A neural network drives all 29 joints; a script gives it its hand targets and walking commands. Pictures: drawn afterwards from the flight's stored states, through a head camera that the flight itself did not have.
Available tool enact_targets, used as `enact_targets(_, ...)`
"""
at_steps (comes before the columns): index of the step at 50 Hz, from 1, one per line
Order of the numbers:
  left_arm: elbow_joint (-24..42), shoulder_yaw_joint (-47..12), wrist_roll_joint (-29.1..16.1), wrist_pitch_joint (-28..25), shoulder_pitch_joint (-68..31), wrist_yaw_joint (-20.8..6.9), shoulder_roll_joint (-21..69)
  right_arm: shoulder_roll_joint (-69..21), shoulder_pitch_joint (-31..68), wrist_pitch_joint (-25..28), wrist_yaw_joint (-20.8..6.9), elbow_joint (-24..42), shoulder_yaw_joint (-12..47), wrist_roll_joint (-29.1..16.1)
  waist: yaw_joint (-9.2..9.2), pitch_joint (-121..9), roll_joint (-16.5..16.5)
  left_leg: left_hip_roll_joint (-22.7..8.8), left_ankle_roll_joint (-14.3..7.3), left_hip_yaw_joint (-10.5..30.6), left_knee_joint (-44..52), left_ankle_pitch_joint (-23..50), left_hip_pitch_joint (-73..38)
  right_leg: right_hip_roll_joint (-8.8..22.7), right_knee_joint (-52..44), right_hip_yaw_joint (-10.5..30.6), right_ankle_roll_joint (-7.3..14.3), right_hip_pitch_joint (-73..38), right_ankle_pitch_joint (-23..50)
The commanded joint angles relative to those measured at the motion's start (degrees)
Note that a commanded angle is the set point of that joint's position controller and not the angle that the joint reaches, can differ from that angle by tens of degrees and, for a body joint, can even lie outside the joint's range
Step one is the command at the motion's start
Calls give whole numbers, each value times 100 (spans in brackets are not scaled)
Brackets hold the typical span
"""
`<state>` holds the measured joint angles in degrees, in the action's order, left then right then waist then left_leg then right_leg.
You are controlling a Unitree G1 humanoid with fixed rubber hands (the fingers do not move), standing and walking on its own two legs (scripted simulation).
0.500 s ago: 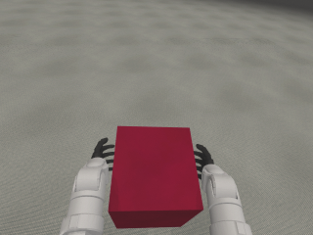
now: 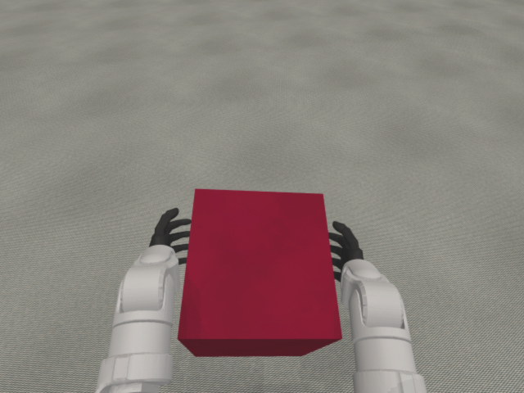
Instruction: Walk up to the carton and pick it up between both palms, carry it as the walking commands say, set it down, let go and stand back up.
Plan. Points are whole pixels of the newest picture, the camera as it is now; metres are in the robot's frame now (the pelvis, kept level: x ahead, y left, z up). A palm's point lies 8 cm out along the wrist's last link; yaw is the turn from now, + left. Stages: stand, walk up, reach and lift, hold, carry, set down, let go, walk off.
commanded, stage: carry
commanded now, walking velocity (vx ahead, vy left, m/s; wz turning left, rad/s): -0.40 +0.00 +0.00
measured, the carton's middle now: (254, 281) +0.32 +0.02 -0.01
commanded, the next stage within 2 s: none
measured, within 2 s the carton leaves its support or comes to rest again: neither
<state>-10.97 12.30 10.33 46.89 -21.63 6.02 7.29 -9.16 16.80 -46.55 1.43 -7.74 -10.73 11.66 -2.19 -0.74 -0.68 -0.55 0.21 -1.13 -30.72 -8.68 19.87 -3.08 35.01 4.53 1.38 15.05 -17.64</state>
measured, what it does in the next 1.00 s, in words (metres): walks backwards: left foot, then right foot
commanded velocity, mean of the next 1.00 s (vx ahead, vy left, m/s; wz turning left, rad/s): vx -0.40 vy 0.00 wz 0.00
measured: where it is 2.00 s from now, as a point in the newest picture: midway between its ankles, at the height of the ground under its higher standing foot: outside the picture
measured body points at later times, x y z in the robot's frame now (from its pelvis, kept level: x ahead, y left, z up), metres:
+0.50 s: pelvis -0.06 +0.03 +0.00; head -0.03 +0.05 +0.44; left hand +0.21 +0.21 +0.06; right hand +0.23 -0.08 +0.07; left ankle -0.01 +0.13 -0.73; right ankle -0.06 -0.12 -0.67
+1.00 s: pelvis -0.28 +0.00 -0.02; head -0.28 +0.02 +0.43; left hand -0.02 +0.19 +0.07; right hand +0.00 -0.10 +0.07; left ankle -0.30 +0.12 -0.73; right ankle -0.14 -0.13 -0.73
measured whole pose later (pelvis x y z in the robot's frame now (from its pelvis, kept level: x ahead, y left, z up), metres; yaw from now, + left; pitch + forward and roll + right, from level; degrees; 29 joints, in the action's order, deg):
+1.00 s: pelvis -0.28 +0.00 -0.02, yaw +6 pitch +1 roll +0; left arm 23.8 4.7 3.1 68.0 -9.8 8.8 7.8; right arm -7.3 3.3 -70.0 9.0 30.6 -2.2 2.4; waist -2.2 -0.9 2.7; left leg -0.3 -0.3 -0.8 -43.2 -24.8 20.9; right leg 2.6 40.1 1.1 -0.7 32.0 -9.3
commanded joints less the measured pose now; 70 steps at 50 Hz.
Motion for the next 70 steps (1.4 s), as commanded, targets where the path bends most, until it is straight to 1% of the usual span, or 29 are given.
enact_targets(1,2249,-4579,-2550,684,-2308,-1436,6118,-5313,3242,-587,-715,2944,4405,-2340,191,-2591,933,-364,-113,366,-1408,1477,688,1578,-463,901,524,-588,2921)
enact_targets(3,2625,-4515,-2598,1065,-1571,-1243,6053,-5292,3270,-1007,-477,3736,4737,-2619,105,-2456,2023,10,43,-19,-3143,-1632,1302,2532,-787,1666,1205,-677,5026)
enact_targets(4,2803,-4377,-2582,1219,-1349,-1149,5947,-5231,3244,-1177,-375,4085,4820,-2748,142,-2531,1913,-160,85,116,-3542,-2022,1561,2481,-698,1475,1208,-989,5472)
enact_targets(13,3760,-4313,-2570,2130,-533,-531,5332,-4611,1589,-2147,83,4314,4127,-2591,249,-2730,954,97,183,-397,-279,-658,777,1612,326,128,749,-1279,6738)
enact_targets(15,3697,-4375,-2614,2204,-537,-498,5288,-4446,1383,-2212,70,4224,3913,-2483,285,-3114,432,-637,73,264,411,2584,-740,1142,860,-157,282,-207,4160)
enact_targets(16,3776,-4386,-2616,2233,-702,-453,5246,-4445,1367,-2225,79,4047,3806,-2463,259,-2957,-1118,-1769,-382,1558,153,6386,-1508,660,1637,-506,-107,1125,888)
enact_targets(17,4012,-4518,-2561,2195,-798,-439,5333,-4554,1343,-2182,13,4063,3853,-2543,232,-3022,-2399,-2573,-1074,2160,32,8019,-1891,96,2892,-799,-226,1897,-2200)
enact_targets(19,4182,-4708,-2735,2080,-893,-478,5560,-4812,1122,-2117,-25,4302,3957,-2484,198,-2910,-1001,-2197,-1123,1393,159,6326,-1478,268,3459,-373,-205,1746,-1881)
enact_targets(25,4973,-5101,-3291,1928,-1551,-600,6148,-5265,1732,-1861,-67,5069,4081,-2673,187,-2720,-1083,-1709,-1006,1183,359,4739,-1060,220,2258,-759,-301,1261,-1343)
enact_targets(27,4647,-4936,-3145,1998,-1066,-596,6019,-5095,1473,-1867,1,5015,4081,-2619,226,-2989,-1630,-1794,-1006,1347,254,4936,-1283,285,1406,-677,-279,989,-1148)
enact_targets(31,4300,-4649,-2864,2110,-297,-601,5482,-4770,720,-2020,64,4533,4140,-2439,162,-3384,-1072,-1551,-695,1190,-47,3155,-1126,474,-798,-695,-152,-187,372)
enact_targets(32,4312,-4582,-2845,2088,-309,-656,5459,-4717,726,-2023,67,4606,4220,-2443,160,-3248,-290,-1041,-377,773,-310,1714,-415,968,-1254,-48,84,-547,991)
enact_targets(34,4071,-4369,-2669,2101,-263,-709,5242,-4644,1270,-2093,33,4714,4368,-2467,171,-2496,2646,135,114,-244,-3007,-2748,1186,3077,-1440,2048,1248,-228,3945)
enact_targets(37,4311,-4352,-2635,2088,-728,-782,5283,-5024,1805,-2065,-22,4609,4514,-2652,139,-1774,1195,149,-14,321,-4670,-1771,1068,2269,-1353,626,962,785,2878)
enact_targets(43,3945,-4330,-2525,2129,-271,-665,5150,-4521,1654,-2102,74,4737,4459,-2696,167,-2124,1430,201,219,-419,-2165,-2212,766,1887,-706,544,768,-375,4928)
enact_targets(46,4081,-4474,-2559,2217,-443,-603,5113,-4565,1306,-2215,31,4472,4231,-2643,282,-2607,1513,111,176,-402,17,-1341,-124,1911,-391,546,662,-449,4092)
enact_targets(48,4106,-4576,-2517,2239,-409,-545,4868,-4345,1104,-2200,10,4082,4012,-2531,257,-2376,-597,-1011,-30,955,840,581,-1264,1079,463,27,27,1227,872)
enact_targets(49,4113,-4585,-2559,2260,-568,-588,4951,-4225,1131,-2176,1,4121,3938,-2462,274,-2188,-2640,-2723,-936,3081,1092,2925,-1016,130,2289,-599,-344,2434,-2081)
enact_targets(50,4223,-4618,-2556,2182,-860,-598,5033,-4423,1163,-2127,-75,4170,3985,-2482,242,-1836,-2049,-2798,-1323,2447,1113,3196,192,179,3920,-273,-312,2058,-2453)
enact_targets(51,4169,-4698,-2539,2190,-1008,-600,5099,-4515,1284,-2159,-142,4170,3978,-2475,267,-1325,-1525,-2375,-1307,1839,1365,1533,1124,189,4560,-24,-272,1732,-1971)
enact_targets(53,4692,-5122,-2918,2076,-1878,-693,5619,-5052,1603,-2032,-228,4415,3957,-2517,160,-1105,-1045,-1587,-744,1009,1528,-770,1589,160,4808,-121,-205,1535,-789)
enact_targets(57,4668,-5086,-3031,2066,-1596,-607,5630,-5009,1452,-1997,-169,4435,3975,-2577,135,-1624,-896,-1477,-778,1029,1241,370,19,223,3367,-563,-320,1557,-968)
enact_targets(61,3935,-4766,-2729,2255,-486,-589,5310,-4435,1167,-2038,0,4644,4021,-2429,204,-2396,-1835,-1732,-930,1395,1012,1209,-792,299,1139,-734,-346,878,-1244)
enact_targets(63,4082,-4726,-2665,2243,-467,-612,5294,-4568,1136,-2085,-19,4634,4215,-2528,213,-2546,-1466,-1666,-716,1291,981,455,-663,188,13,-892,-270,213,-871)
enact_targets(64,3878,-4499,-2628,2248,-238,-659,5361,-4590,1177,-2118,16,4654,4327,-2524,168,-2489,-1004,-1520,-451,1118,803,-137,-225,393,-898,-715,-163,-244,-564)
enact_targets(65,3831,-4387,-2545,2248,-449,-683,5189,-4516,1413,-2172,20,4630,4397,-2487,166,-2076,359,-744,-49,391,56,-1085,641,973,-1736,224,60,-443,-643)
enact_targets(66,4029,-4343,-2597,2193,-443,-713,5195,-4715,1500,-2165,6,4768,4530,-2557,142,-1862,2434,285,284,-135,-2101,-2425,1699,2748,-2045,2393,705,-211,806)
enact_targets(67,3804,-4217,-2554,2192,-111,-747,5184,-4609,1757,-2193,24,4781,4529,-2529,104,-1267,2808,285,235,261,-3877,-2826,1746,3221,-2151,2264,1200,1051,1487)
enact_targets(70,4293,-4174,-2671,2073,-897,-855,5461,-5179,2576,-2091,-21,5080,4851,-2823,177,-972,1421,242,138,407,-5008,-1201,1272,1993,-1603,405,549,1364,1442)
